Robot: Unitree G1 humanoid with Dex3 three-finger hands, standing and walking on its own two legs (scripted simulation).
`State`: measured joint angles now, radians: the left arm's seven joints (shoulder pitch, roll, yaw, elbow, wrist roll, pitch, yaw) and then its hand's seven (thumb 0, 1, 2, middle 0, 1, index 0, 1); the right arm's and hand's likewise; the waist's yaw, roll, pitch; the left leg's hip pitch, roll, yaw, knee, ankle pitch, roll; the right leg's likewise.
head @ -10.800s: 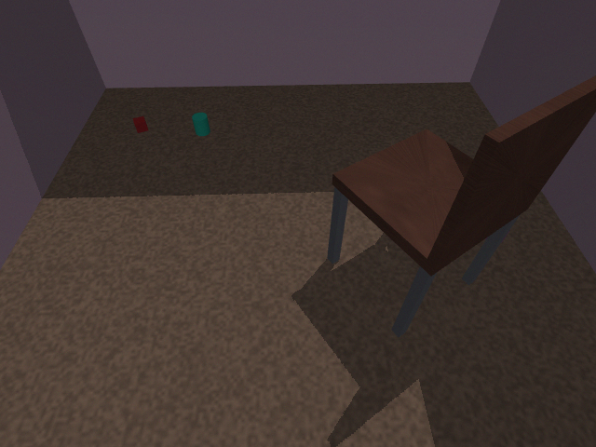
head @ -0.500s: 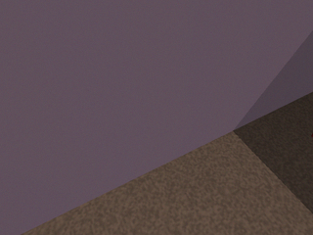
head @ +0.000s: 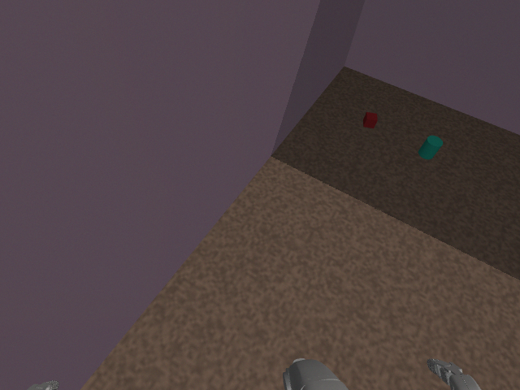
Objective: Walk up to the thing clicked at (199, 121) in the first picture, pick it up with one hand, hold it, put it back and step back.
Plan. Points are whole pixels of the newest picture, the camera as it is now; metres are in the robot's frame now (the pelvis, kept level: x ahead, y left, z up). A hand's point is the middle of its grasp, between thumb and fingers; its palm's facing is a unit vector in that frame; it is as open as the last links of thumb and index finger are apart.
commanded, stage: walk up
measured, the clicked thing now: (430, 147) +1.27 -1.00 -0.73
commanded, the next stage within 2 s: none
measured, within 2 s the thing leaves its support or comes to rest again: neither
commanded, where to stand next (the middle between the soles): +0.08 -0.04 m, yaw -47 degrees
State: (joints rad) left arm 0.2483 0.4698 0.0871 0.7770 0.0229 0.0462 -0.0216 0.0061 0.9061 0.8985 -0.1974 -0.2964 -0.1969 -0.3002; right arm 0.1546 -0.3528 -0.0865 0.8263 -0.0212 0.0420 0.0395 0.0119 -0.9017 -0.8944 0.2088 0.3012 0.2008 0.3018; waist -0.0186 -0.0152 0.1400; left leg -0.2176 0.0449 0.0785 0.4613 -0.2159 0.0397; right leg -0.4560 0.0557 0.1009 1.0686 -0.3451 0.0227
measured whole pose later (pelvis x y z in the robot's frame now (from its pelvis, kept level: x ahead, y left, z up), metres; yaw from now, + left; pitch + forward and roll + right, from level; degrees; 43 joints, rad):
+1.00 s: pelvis +0.04 -0.02 -0.03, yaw -37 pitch -1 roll -1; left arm 0.28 0.44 0.06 0.82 0.00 0.02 -0.02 0.01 0.90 0.90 -0.20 -0.30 -0.20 -0.30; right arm 0.24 -0.43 -0.06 0.74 -0.03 0.00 0.02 0.01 -0.90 -0.89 0.21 0.30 0.20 0.30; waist -0.01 0.00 0.14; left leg -0.35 0.14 0.15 0.72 -0.33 0.00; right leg -0.37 -0.01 0.02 0.82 -0.45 0.00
